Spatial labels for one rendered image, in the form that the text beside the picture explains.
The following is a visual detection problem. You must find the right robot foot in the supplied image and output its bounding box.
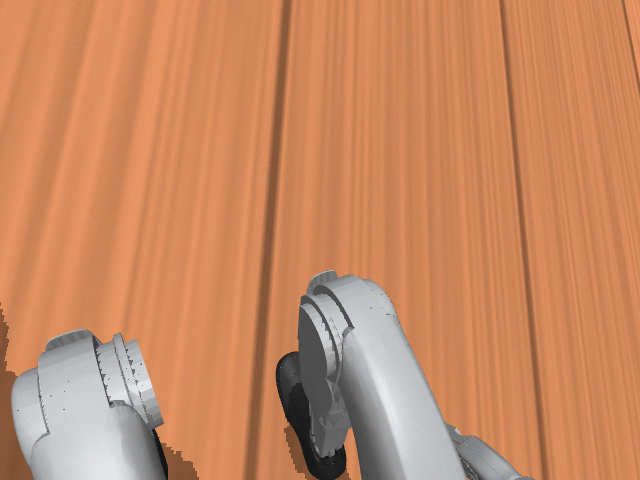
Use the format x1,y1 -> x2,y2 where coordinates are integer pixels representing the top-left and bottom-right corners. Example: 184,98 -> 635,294
276,351 -> 346,480

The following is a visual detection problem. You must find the left robot foot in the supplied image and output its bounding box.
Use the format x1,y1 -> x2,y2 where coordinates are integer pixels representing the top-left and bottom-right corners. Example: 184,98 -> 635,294
152,428 -> 168,480

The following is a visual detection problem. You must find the right robot hand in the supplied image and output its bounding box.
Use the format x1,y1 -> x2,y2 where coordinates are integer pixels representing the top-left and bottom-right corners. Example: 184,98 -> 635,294
446,423 -> 522,480

